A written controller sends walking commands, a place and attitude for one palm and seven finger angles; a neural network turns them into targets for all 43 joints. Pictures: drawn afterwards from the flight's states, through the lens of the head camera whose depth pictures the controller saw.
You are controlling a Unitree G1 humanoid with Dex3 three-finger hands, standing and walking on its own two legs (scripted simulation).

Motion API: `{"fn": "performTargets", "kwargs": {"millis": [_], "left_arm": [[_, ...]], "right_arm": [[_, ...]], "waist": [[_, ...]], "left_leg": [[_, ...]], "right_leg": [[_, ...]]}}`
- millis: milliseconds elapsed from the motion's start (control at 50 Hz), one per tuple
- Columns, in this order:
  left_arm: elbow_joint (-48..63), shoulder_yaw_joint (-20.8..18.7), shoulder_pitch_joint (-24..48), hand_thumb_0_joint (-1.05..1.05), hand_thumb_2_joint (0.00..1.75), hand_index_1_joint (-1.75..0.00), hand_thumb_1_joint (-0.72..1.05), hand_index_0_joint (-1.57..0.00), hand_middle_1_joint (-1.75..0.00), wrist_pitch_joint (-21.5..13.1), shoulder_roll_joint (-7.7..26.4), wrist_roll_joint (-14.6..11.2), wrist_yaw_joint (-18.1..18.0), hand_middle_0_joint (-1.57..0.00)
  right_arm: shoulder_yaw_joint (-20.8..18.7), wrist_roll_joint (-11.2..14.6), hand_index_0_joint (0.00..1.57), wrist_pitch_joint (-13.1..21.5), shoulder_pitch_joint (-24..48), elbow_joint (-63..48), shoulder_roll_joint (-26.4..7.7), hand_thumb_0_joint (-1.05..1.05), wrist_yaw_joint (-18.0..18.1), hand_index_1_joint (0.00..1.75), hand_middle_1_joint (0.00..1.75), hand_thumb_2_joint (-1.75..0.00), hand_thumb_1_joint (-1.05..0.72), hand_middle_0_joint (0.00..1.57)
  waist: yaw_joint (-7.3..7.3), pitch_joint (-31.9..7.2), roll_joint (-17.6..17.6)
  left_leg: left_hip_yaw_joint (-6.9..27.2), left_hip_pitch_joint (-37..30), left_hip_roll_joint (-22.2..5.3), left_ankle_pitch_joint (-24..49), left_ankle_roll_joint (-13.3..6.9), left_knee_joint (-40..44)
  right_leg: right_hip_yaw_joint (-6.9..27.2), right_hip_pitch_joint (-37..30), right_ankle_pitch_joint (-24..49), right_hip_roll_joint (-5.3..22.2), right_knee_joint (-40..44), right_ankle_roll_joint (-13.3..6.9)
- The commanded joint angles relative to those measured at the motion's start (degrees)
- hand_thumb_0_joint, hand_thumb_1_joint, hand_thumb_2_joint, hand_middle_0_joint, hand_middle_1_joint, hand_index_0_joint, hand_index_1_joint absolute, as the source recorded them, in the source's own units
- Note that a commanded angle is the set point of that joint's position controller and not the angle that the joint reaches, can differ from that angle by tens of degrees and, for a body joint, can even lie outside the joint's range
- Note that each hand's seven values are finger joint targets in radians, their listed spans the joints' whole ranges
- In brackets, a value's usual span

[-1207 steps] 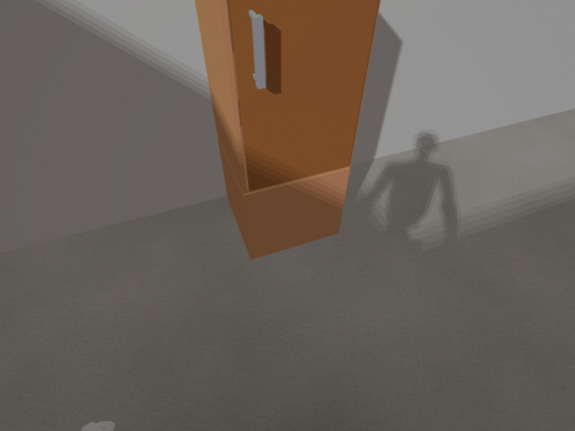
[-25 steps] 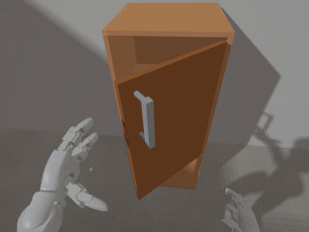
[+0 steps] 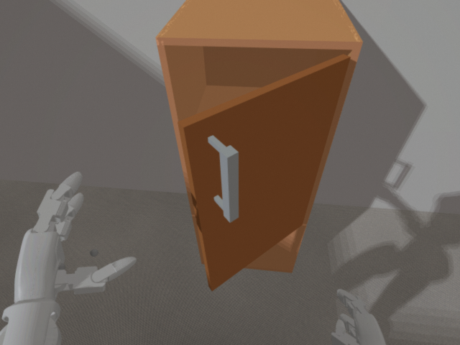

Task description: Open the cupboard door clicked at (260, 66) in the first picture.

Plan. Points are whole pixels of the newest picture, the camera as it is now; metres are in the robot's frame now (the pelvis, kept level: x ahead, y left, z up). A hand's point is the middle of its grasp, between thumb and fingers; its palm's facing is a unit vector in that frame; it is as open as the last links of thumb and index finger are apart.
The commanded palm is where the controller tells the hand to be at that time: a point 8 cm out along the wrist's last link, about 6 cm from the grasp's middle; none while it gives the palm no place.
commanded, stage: draw the hand back to the body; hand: left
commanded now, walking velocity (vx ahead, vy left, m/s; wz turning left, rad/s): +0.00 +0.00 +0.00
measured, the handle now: (223, 181) +0.35 +0.06 +0.12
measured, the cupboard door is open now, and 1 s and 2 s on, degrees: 43 43 43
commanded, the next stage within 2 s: step back with the hand held close in 0.72 s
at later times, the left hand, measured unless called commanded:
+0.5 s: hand (66, 232) +0.21 +0.26 +0.15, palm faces +0.44 -0.81 -0.39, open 7.8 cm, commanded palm +0.16 +0.30 +0.16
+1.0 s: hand (69, 230) +0.21 +0.25 +0.16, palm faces +0.38 -0.80 -0.47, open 7.4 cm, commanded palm +0.15 +0.29 +0.17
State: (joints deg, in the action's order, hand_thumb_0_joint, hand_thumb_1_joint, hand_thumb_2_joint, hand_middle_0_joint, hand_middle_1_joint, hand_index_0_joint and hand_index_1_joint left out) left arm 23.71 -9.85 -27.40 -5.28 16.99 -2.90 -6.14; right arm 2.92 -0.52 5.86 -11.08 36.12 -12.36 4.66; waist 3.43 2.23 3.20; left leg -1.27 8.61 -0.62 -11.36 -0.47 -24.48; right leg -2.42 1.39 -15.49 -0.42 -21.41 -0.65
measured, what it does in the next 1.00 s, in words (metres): stands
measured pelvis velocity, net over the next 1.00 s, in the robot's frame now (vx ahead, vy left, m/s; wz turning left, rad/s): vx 0.01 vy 0.00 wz -0.01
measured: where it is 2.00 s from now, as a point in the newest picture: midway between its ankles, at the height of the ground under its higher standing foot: outside the picture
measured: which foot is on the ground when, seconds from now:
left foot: down 0.00-1.00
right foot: down 0.00-1.00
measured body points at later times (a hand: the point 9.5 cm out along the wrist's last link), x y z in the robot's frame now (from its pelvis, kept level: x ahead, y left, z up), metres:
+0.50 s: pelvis +0.02 +0.00 +0.00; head +0.00 -0.02 +0.45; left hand +0.18 +0.30 +0.17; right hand +0.21 -0.23 -0.08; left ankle +0.03 +0.11 -0.74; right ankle -0.04 -0.11 -0.74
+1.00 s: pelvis +0.01 +0.00 +0.00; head +0.02 -0.02 +0.45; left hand +0.19 +0.29 +0.18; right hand +0.20 -0.24 -0.09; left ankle +0.03 +0.11 -0.74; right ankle -0.04 -0.11 -0.74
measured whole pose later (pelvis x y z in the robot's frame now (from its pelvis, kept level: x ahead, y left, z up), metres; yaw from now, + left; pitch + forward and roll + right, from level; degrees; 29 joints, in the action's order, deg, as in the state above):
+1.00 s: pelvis +0.01 +0.00 +0.00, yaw -1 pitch -1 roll -1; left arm 24.0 -21.1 -29.3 -8.1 21.5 -3.8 -5.7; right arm 0.7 0.6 0.4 -9.2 34.0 -13.4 3.8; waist 1.5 1.3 4.0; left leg -1.4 12.1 -1.8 -12.4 -0.1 -25.7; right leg -2.1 4.0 -15.1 -1.6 -20.2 -0.9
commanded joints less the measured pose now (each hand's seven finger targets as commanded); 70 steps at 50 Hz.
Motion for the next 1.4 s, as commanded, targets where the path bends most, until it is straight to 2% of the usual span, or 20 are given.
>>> {"fn": "performTargets", "kwargs": {"millis": [0,40,80,160,320,380,540,800,820,840,860,880,900,980,1040,1080,1140,1220,1340,1380], "left_arm": [[13.03,-7.65,4.15,0.00,0.66,-0.30,0.34,-0.18,-0.30,-4.56,9.21,0.25,-1.26,-0.18],[11.32,-10.11,2.82,0.00,0.69,-0.30,0.41,-0.18,-0.30,-4.47,11.08,0.09,-1.39,-0.18],[11.63,-10.11,3.19,0.00,0.72,-0.30,0.48,-0.19,-0.30,-4.62,10.24,-0.13,-1.23,-0.19],[9.78,-12.51,3.88,0.00,0.78,-0.30,0.62,-0.19,-0.30,-4.46,11.57,-0.41,-1.39,-0.19],[9.65,-16.33,5.95,0.00,0.90,-0.30,0.90,-0.20,-0.30,-4.22,14.04,-0.80,-1.56,-0.20],[9.22,-14.40,5.19,0.00,0.90,-0.30,0.90,-0.20,-0.30,-3.81,12.25,-0.79,-1.38,-0.20],[9.33,-16.17,5.75,0.00,0.90,-0.30,0.90,-0.20,-0.30,-3.54,14.54,-0.74,-1.54,-0.20],[9.20,-15.10,6.06,0.00,0.90,-0.30,0.90,-0.20,-0.30,-3.69,13.17,-0.91,-1.35,-0.20],[15.29,-14.93,10.00,0.00,0.90,-0.30,0.90,-0.20,-0.30,-4.46,14.34,-0.83,-1.46,-0.20],[17.27,-24.99,16.62,0.00,0.90,-0.30,0.90,-0.20,-0.30,-7.03,24.73,-0.56,-2.19,-0.20],[10.59,-20.21,6.98,0.00,0.90,-0.30,0.90,-0.20,-0.30,-6.93,18.22,-1.01,-1.15,-0.20],[8.13,-18.13,0.40,0.00,0.90,-0.30,0.90,-0.20,-0.30,-6.20,15.10,-0.88,-0.44,-0.20],[8.65,-16.89,-2.25,0.00,0.90,-0.30,0.90,-0.20,-0.30,-5.80,13.70,-0.85,-0.07,-0.20],[11.40,-17.64,-4.54,0.00,0.90,-0.30,0.90,-0.20,-0.30,-4.92,14.82,-0.82,-0.46,-0.20],[13.78,-19.95,-3.42,0.00,0.90,-0.30,0.90,-0.20,-0.30,-4.80,17.96,-0.81,-1.38,-0.20],[15.25,-20.01,-3.73,0.00,0.90,-0.30,0.90,-0.20,-0.30,-4.74,17.84,-0.83,-1.77,-0.20],[17.22,-21.33,-4.06,0.00,0.90,-0.30,0.90,-0.20,-0.30,-5.11,19.25,-0.85,-2.53,-0.20],[18.06,-20.91,-5.52,0.00,0.90,-0.30,0.90,-0.20,-0.30,-5.76,18.03,-0.77,-3.01,-0.20],[17.42,-22.16,-5.68,0.00,0.90,-0.30,0.90,-0.20,-0.30,-7.51,17.57,0.04,-3.70,-0.20],[16.81,-21.58,-5.17,0.00,0.90,-0.30,0.90,-0.20,-0.30,-7.95,16.60,0.38,-3.83,-0.20]], "right_arm": [[-2.95,0.08,0.20,3.09,8.56,-9.50,-6.10,0.00,0.47,0.30,0.30,-0.90,-0.90,0.20],[-3.30,0.20,0.20,2.58,8.65,-9.39,-6.30,0.00,0.43,0.30,0.30,-0.90,-0.90,0.20],[-3.36,0.38,0.20,2.20,8.62,-9.37,-6.06,0.00,0.29,0.30,0.30,-0.90,-0.90,0.20],[-3.67,0.49,0.20,1.65,8.57,-9.09,-6.16,0.00,0.49,0.30,0.30,-0.90,-0.90,0.20],[-4.16,0.61,0.20,1.22,8.08,-8.61,-6.49,0.00,0.37,0.30,0.30,-0.90,-0.90,0.20],[-4.15,0.53,0.20,1.27,8.01,-8.72,-6.65,0.00,0.12,0.30,0.30,-0.90,-0.90,0.20],[-4.32,0.57,0.20,0.92,8.29,-8.65,-6.71,0.00,0.31,0.30,0.30,-0.90,-0.90,0.20],[-4.20,0.54,0.20,0.97,8.54,-8.67,-6.41,0.00,0.34,0.30,0.30,-0.90,-0.90,0.20],[-4.15,0.65,0.20,1.53,9.06,-9.32,-6.43,0.00,0.32,0.30,0.30,-0.90,-0.90,0.20],[-3.26,1.35,0.20,0.24,7.58,-10.89,-6.71,0.00,0.20,0.30,0.30,-0.90,-0.90,0.20],[-3.91,0.86,0.20,-0.58,8.23,-9.01,-6.81,0.00,0.23,0.30,0.30,-0.90,-0.90,0.20],[-4.55,0.90,0.20,-1.35,7.72,-9.79,-7.02,0.00,0.03,0.30,0.30,-0.90,-0.90,0.20],[-4.84,0.99,0.20,-2.08,7.31,-10.55,-7.32,0.00,-0.17,0.30,0.30,-0.90,-0.90,0.20],[-5.64,1.56,0.20,-4.21,6.68,-12.07,-7.56,0.00,0.07,0.30,0.30,-0.90,-0.90,0.20],[-5.82,1.74,0.20,-4.95,7.02,-12.48,-7.36,0.00,0.75,0.30,0.30,-0.90,-0.90,0.20],[-5.90,1.96,0.20,-5.14,6.61,-13.52,-7.06,0.00,0.86,0.30,0.30,-0.90,-0.90,0.20],[-6.05,1.88,0.20,-5.09,6.72,-13.62,-7.21,0.00,1.18,0.30,0.30,-0.90,-0.90,0.20],[-6.05,1.81,0.20,-4.35,5.92,-14.19,-7.50,0.00,0.96,0.30,0.30,-0.90,-0.90,0.20],[-5.95,1.21,0.20,-2.27,5.59,-13.95,-8.28,0.00,1.02,0.30,0.30,-0.90,-0.90,0.20],[-5.78,1.06,0.20,-1.60,4.84,-13.83,-8.09,0.00,0.89,0.30,0.30,-0.90,-0.90,0.20]], "waist": [[0.05,-5.83,0.05],[0.52,-5.40,-2.39],[0.20,-5.13,-0.45],[0.23,-4.18,-1.66],[0.32,-5.88,0.99],[0.12,-5.80,1.16],[0.37,-5.72,-0.51],[0.13,-5.15,-0.28],[0.09,-7.35,1.31],[-1.78,-0.90,4.09],[-2.13,-1.25,-1.20],[-1.97,-3.08,-4.46],[-2.07,-5.07,-4.64],[-2.43,-10.62,-2.06],[-2.42,-11.52,-2.95],[-2.46,-11.98,-3.01],[-2.35,-11.79,-0.97],[-2.59,-10.38,1.52],[-2.92,-5.51,4.56],[-3.24,-4.38,3.17]], "left_leg": [[1.47,-7.68,-0.32,9.85,-0.47,3.09],[1.32,-7.17,-0.45,10.14,-0.50,3.15],[1.07,-7.29,-0.46,10.76,-0.41,3.10],[0.71,-7.15,-0.48,11.05,-0.55,3.01],[0.33,-8.38,-0.46,14.98,-0.46,2.28],[0.45,-8.56,-0.49,15.61,-0.46,2.53],[0.11,-8.55,-0.26,15.07,-0.64,2.12],[0.23,-8.52,-0.18,13.29,-0.69,2.50],[0.36,-9.49,0.02,13.59,-0.78,2.03],[1.72,-5.63,-0.86,10.72,-1.52,0.30],[2.46,-4.48,-1.09,11.78,-1.87,-1.14],[2.07,-5.32,-1.45,14.10,-2.03,-2.23],[1.70,-5.13,-1.86,17.22,-2.01,-2.90],[0.82,-6.20,-3.34,25.96,-1.73,-4.19],[1.14,-5.20,-3.81,26.85,-1.49,-4.47],[1.14,-4.39,-4.16,26.43,-1.39,-4.62],[1.86,-1.99,-4.43,23.33,-1.35,-4.17],[3.91,2.90,-5.76,15.87,-1.56,-1.87],[8.01,18.71,-7.33,-12.59,-2.77,5.18],[8.20,21.36,-6.88,-18.71,-2.66,5.02]], "right_leg": [[0.46,6.08,9.90,-0.08,4.20,-0.36],[0.50,5.56,10.45,-0.15,4.53,-0.30],[0.63,5.87,11.14,-0.04,4.32,-0.22],[0.73,6.17,11.85,-0.06,4.82,-0.08],[0.95,5.08,15.71,-0.11,4.59,-0.10],[0.63,5.05,16.10,-0.05,4.30,0.04],[0.93,4.98,16.86,-0.04,5.04,0.06],[1.03,5.39,15.15,-0.06,5.61,0.20],[1.36,5.06,15.65,0.10,5.48,0.23],[3.98,10.56,18.01,2.72,7.42,0.28],[4.05,11.08,19.82,3.58,7.29,0.63],[4.10,10.90,22.95,3.94,6.27,1.15],[3.42,9.81,25.79,4.26,4.66,1.52],[3.06,8.65,31.25,4.37,0.78,2.11],[3.07,8.57,31.67,4.60,-0.70,1.93],[3.41,9.00,30.13,4.33,-1.81,1.84],[4.11,9.31,26.41,4.36,-2.38,1.51],[4.36,10.18,16.27,2.97,-3.52,1.33],[4.74,7.03,0.02,1.47,-5.78,0.71],[5.50,8.27,-5.78,1.74,-5.08,0.22]]}}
